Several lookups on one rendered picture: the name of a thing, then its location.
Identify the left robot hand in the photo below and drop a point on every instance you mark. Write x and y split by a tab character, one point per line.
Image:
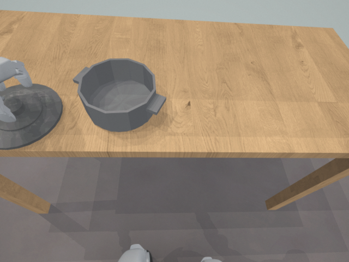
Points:
9	69

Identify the lid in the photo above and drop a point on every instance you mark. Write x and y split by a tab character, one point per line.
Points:
43	111

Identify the knob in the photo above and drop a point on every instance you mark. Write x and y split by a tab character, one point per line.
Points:
16	106

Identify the table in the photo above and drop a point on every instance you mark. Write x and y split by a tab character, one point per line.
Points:
233	90

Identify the left robot thigh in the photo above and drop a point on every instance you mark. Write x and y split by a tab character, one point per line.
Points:
135	255

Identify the pot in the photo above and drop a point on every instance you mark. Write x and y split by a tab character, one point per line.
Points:
119	94

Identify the left robot shin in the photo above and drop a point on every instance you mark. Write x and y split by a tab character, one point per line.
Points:
136	246

